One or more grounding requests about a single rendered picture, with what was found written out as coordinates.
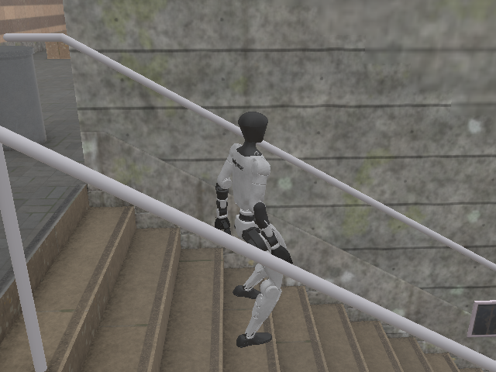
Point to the left robot forearm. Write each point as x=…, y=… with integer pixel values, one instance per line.
x=222, y=197

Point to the robot torso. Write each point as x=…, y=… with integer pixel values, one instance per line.
x=241, y=185

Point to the robot left hand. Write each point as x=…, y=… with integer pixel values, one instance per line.
x=223, y=224

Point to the robot right hand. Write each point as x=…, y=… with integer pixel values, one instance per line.
x=282, y=253

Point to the left robot upper arm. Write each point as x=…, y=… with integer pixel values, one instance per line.
x=223, y=179

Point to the right robot upper arm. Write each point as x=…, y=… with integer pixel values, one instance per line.
x=260, y=170

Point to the right robot forearm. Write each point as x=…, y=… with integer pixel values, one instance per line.
x=261, y=215

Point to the robot right thigh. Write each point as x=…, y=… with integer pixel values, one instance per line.
x=275, y=278

